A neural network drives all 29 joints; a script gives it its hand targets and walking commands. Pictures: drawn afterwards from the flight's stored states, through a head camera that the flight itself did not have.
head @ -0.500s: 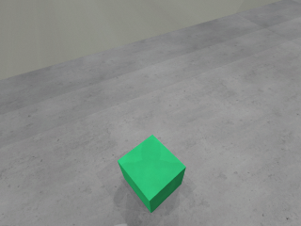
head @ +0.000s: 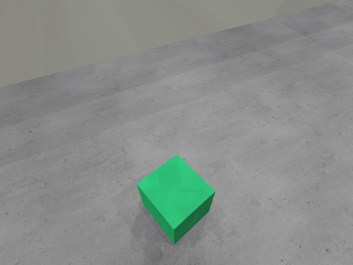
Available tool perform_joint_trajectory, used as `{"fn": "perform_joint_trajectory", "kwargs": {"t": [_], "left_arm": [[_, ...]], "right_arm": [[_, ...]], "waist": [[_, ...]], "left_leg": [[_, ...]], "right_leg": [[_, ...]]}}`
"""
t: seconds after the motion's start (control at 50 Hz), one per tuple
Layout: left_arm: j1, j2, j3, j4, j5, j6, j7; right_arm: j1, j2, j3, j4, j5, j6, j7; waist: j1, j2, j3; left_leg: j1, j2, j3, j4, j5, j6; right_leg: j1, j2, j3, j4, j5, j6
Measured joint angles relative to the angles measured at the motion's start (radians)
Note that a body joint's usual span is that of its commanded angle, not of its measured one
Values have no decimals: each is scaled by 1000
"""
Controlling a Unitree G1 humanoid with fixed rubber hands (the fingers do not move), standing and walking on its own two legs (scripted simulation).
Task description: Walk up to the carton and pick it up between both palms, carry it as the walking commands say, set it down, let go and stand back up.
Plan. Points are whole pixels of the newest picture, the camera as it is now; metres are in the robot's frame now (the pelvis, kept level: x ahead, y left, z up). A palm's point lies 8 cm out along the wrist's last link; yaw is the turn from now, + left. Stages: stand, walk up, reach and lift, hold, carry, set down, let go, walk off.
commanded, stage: walk up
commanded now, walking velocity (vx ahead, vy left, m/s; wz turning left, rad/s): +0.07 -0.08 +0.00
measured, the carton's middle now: (175, 198) +0.52 +0.05 -0.63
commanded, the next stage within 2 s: none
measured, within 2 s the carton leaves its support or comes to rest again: neither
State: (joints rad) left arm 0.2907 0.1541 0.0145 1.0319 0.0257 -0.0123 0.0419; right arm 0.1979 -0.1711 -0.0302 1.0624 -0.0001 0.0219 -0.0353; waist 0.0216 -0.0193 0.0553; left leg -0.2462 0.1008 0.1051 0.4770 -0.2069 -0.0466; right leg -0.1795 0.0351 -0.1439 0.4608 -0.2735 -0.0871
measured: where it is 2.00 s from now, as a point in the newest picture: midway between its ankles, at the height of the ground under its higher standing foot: outside the picture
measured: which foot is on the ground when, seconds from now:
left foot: down 0.00-1.00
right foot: down 0.00-0.84, up 0.86-1.00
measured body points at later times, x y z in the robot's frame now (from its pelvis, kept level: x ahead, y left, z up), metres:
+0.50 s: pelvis +0.00 +0.00 -0.01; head +0.00 +0.01 +0.44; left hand +0.01 +0.23 -0.16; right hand +0.01 -0.24 -0.16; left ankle +0.03 +0.15 -0.74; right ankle -0.01 -0.06 -0.74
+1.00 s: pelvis +0.02 +0.01 -0.01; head +0.03 +0.03 +0.44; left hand +0.04 +0.24 -0.17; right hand +0.03 -0.24 -0.15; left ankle +0.01 +0.13 -0.74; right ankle -0.03 -0.08 -0.70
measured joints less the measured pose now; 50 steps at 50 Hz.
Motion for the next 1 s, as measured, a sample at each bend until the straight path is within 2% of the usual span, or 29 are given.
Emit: {"fn": "perform_joint_trajectory", "kwargs": {"t": [0.3,0.58,0.64,0.72,0.78,0.82,0.88,0.92,0.96,1.0], "left_arm": [[10,2,0,0,3,3,-7],[11,16,2,0,-8,17,-18],[18,14,2,0,-11,17,-18],[21,9,2,0,-12,17,-14],[18,7,2,0,-13,17,-11],[17,9,2,0,-18,18,-11],[13,12,2,0,-24,22,-11],[0,18,4,0,-26,29,-13],[-12,29,7,0,-18,33,-27],[-23,41,7,0,-11,34,-39]], "right_arm": [[98,0,0,15,0,-2,2],[78,0,0,1,0,23,-12],[55,0,0,-2,0,30,-14],[30,0,0,-25,0,31,-14],[17,0,0,-33,0,25,-13],[16,2,0,-33,0,18,-13],[28,5,0,-31,0,3,-13],[42,5,0,-31,0,-1,-13],[69,5,0,-31,0,-3,-13],[102,5,0,-31,0,-3,-13]], "waist": [[0,0,-4],[0,1,-4],[1,0,-3],[0,1,-4],[-1,2,-5],[0,-2,-4],[-1,-9,-4],[-1,-9,-3],[-1,-9,-4],[0,-10,-4]], "left_leg": [[6,1,0,9,-1,6],[5,12,-4,79,-53,7],[-39,11,-4,217,-163,7],[-64,12,-5,341,-225,8],[-33,12,-7,248,-231,12],[-1,10,-6,146,-113,23],[6,8,4,163,-140,34],[9,8,7,156,-148,38],[17,8,7,144,-147,39],[31,8,9,125,-144,37]], "right_leg": [[6,0,0,9,-3,0],[6,3,0,77,-53,0],[6,5,0,72,-52,-1],[5,10,-2,72,-55,-2],[4,16,-9,74,-60,-2],[0,17,-10,91,-71,4],[-11,9,-6,145,-127,5],[-48,5,3,260,-188,5],[-80,-8,5,375,-195,5],[-91,-28,6,394,-190,5]]}}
